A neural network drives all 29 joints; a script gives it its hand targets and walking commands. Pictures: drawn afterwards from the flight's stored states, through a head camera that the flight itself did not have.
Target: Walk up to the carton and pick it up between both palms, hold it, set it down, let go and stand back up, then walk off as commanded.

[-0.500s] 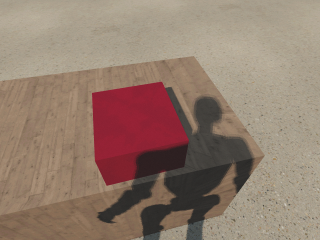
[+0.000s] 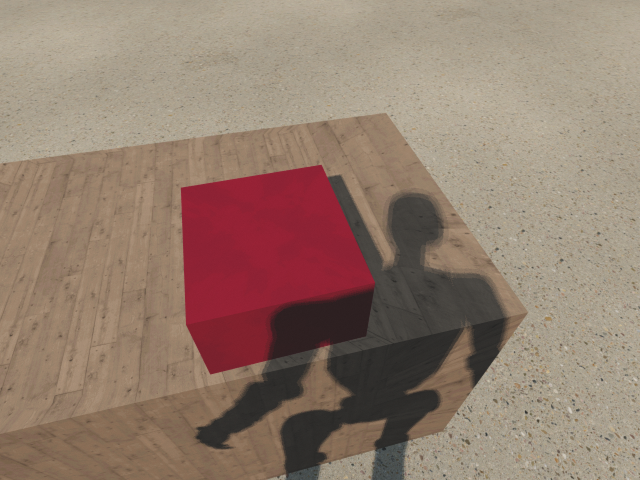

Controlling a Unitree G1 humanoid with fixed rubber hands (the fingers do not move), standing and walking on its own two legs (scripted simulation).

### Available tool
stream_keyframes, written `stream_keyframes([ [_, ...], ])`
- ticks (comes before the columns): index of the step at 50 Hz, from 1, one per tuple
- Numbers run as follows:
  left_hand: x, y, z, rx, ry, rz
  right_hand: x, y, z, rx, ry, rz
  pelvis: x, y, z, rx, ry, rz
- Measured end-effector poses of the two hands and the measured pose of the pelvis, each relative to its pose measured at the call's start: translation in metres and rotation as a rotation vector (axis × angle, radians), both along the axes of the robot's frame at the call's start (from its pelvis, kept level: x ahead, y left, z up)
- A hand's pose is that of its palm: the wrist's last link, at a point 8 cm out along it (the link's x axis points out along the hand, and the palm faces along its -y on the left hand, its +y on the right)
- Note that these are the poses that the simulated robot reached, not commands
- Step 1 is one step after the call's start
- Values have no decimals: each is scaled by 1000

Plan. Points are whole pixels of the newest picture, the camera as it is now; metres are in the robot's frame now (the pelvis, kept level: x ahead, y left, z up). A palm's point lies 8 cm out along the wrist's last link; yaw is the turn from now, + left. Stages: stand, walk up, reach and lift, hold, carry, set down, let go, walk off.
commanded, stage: stand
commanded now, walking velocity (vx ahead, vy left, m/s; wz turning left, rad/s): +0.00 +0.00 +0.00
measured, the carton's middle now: (271, 260) +0.50 +0.09 -0.04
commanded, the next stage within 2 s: none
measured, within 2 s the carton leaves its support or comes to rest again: neither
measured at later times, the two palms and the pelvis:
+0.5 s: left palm out of the picture +0.06 +0.28 -0.12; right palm out of the picture +0.03 -0.29 -0.13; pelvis +0.00 +0.00 +0.00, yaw +0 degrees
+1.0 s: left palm out of the picture +0.05 +0.28 -0.12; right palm out of the picture +0.05 -0.28 -0.13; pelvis +0.00 +0.00 +0.00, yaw +0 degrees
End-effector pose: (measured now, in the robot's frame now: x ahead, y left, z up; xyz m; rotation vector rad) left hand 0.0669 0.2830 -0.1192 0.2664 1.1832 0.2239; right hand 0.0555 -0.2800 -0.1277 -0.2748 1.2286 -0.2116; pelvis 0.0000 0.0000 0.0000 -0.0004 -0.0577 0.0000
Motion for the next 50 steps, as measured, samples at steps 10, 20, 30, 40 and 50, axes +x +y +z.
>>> stream_keyframes([
  [10,-1,-3,1,2,-2,-2,-9,-2,-2,6,23,-5,-1,-2,0,1,-4,-1],
  [20,-10,-2,1,11,11,7,-18,-9,-2,-4,30,-17,-3,-4,0,-2,-7,-3],
  [30,-11,1,1,16,10,8,-22,-11,-1,-8,48,-19,-3,-5,0,-2,-4,-4],
  [40,-16,1,-1,10,22,16,-11,-6,1,-7,18,-9,-3,-4,0,-2,-8,-10],
  [50,-16,0,-3,-2,18,16,-8,-5,3,-11,11,-5,-3,-1,0,-2,-7,-9],
])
